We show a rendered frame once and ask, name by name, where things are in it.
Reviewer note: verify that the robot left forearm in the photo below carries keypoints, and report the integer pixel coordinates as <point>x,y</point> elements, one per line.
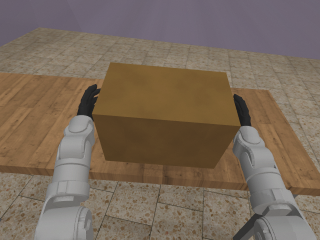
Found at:
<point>69,185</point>

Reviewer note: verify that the robot right forearm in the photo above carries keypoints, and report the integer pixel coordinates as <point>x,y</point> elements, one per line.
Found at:
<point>269,196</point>

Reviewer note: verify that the robot left upper arm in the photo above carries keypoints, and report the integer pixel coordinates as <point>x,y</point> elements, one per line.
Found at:
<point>66,223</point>

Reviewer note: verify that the robot right upper arm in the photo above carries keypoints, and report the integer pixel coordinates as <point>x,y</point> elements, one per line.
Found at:
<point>282,228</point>

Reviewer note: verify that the table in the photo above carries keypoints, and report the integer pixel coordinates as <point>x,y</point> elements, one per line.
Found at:
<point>35,110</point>

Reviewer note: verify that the carton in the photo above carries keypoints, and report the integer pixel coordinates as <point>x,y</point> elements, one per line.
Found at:
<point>165,116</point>

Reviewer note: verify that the robot right hand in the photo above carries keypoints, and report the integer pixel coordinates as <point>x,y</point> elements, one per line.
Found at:
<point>242,111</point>

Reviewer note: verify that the robot left hand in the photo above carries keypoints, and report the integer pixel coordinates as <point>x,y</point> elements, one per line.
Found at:
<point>88,100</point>

